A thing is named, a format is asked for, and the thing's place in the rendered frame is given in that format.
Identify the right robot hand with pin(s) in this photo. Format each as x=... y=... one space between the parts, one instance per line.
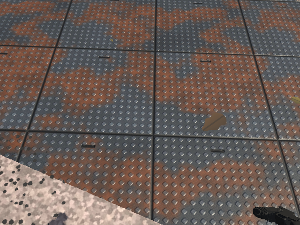
x=279 y=215

